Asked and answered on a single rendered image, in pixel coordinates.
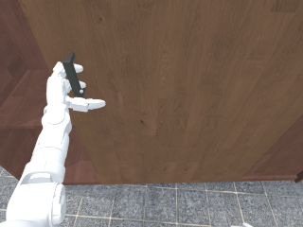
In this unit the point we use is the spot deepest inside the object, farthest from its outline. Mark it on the left robot upper arm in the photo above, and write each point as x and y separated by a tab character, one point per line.
37	205

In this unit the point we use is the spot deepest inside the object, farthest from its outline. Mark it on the wardrobe door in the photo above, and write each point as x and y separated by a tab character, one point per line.
284	157
195	91

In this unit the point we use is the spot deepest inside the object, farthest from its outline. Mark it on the robot left hand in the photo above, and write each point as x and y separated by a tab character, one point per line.
57	88

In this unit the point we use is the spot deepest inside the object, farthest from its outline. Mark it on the handle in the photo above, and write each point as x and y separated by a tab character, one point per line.
70	71

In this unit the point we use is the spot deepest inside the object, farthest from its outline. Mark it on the left robot forearm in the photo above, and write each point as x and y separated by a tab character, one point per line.
48	157

